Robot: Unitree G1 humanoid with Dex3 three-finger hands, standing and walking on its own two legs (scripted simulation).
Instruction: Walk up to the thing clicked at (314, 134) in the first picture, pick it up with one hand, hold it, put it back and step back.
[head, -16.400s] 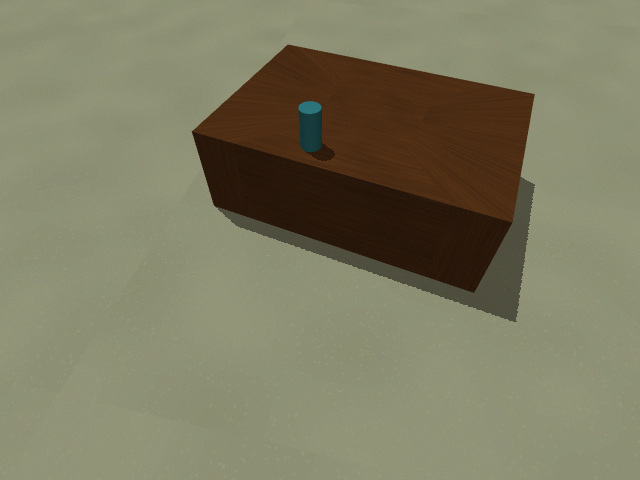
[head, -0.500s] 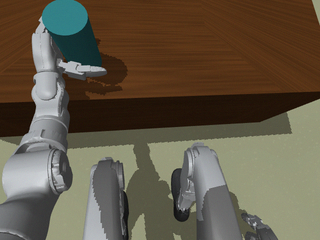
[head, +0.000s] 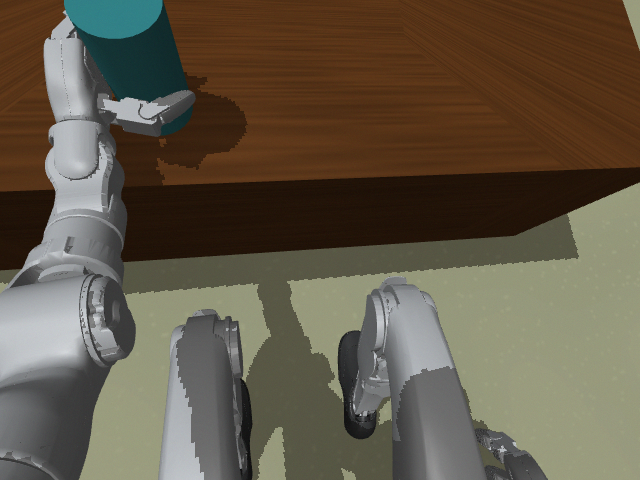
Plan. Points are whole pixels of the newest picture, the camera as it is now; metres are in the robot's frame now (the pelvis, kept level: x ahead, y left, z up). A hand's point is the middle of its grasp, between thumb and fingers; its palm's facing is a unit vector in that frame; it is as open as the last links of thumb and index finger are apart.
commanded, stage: settle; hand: left
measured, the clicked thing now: (141, 63) +0.56 +0.14 +0.03
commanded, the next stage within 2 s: lift in 1.04 s
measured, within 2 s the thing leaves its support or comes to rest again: leaves its support in 0.44 s
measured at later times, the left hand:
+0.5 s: hand (132, 63) +0.56 +0.15 +0.03, palm faces +0.03 -1.00 -0.06, open 10.7 cm
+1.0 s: hand (112, 10) +0.57 +0.15 +0.08, palm faces +0.03 -1.00 -0.03, open 10.7 cm
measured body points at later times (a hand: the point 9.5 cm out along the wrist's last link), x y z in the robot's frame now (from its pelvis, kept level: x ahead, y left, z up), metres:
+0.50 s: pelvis +0.01 +0.00 +0.02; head +0.22 +0.03 +0.41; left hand +0.55 +0.20 +0.03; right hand +0.04 -0.26 -0.10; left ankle +0.07 +0.11 -0.41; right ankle +0.13 -0.14 -0.41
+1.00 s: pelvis +0.03 +0.00 +0.09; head +0.25 +0.03 +0.48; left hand +0.57 +0.20 +0.08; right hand +0.08 -0.27 -0.03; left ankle +0.07 +0.11 -0.41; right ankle +0.13 -0.14 -0.41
